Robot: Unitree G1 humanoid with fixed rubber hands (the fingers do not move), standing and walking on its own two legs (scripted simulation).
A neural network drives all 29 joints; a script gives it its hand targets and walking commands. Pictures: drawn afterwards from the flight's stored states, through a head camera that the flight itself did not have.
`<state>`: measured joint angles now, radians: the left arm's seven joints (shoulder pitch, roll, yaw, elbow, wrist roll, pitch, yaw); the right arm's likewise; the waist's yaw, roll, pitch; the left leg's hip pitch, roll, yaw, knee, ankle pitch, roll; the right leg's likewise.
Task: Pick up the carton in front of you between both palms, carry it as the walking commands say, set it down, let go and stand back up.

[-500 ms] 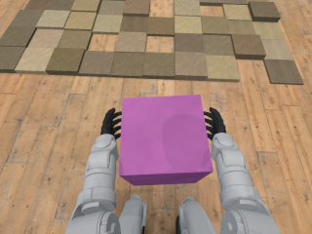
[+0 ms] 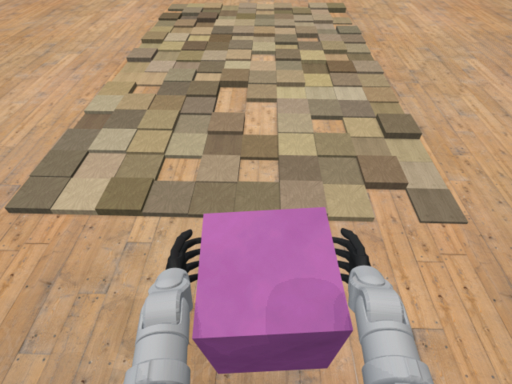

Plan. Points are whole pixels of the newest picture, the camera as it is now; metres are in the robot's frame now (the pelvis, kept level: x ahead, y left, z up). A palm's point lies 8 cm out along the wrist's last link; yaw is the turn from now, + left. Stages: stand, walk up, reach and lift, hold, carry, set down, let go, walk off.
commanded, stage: reach and lift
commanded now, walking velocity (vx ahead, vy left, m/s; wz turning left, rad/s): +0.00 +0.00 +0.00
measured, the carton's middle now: (268, 295) +0.30 +0.00 -0.06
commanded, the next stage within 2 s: hold in 1.02 s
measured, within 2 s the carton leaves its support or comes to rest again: neither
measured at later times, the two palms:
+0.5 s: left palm (174, 269) +0.29 +0.16 +0.04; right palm (361, 269) +0.29 -0.14 +0.04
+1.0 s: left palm (174, 262) +0.30 +0.16 +0.05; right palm (364, 260) +0.30 -0.14 +0.05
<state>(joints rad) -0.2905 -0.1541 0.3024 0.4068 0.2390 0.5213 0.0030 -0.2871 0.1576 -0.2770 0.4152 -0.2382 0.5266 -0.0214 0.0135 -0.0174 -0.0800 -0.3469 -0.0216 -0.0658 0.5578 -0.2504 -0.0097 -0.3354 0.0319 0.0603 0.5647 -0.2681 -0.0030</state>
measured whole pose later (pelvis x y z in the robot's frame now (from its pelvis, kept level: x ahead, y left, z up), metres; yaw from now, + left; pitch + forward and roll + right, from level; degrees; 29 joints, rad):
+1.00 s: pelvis +0.01 +0.00 +0.01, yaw +0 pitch -6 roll +0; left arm -0.29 -0.16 0.27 0.29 0.29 0.67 -0.03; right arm -0.29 0.16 -0.25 0.29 -0.28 0.68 0.01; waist 0.01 -0.02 0.03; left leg -0.08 -0.02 -0.07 0.38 -0.19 -0.01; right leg -0.07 0.03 0.07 0.38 -0.21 0.00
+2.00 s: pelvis +0.18 -0.01 +0.01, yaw -3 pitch +5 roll -1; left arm -0.02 -0.13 0.08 -0.45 0.05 1.21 0.11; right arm -0.02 0.13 -0.04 -0.44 -0.06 1.22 -0.13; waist -0.03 0.01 -0.17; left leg -0.11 0.06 0.18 0.32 -0.29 0.00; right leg -0.54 -0.08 -0.13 0.72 -0.29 0.01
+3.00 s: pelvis +0.77 -0.04 -0.01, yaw -2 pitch +5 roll +0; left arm -0.69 -0.05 0.30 -0.12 0.04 1.25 0.16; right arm -0.71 0.05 -0.25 -0.07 -0.02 1.24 -0.17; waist -0.04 -0.02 -0.02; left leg -0.05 0.03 0.20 0.44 -0.46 0.01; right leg -0.65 -0.05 -0.14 0.67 -0.14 -0.08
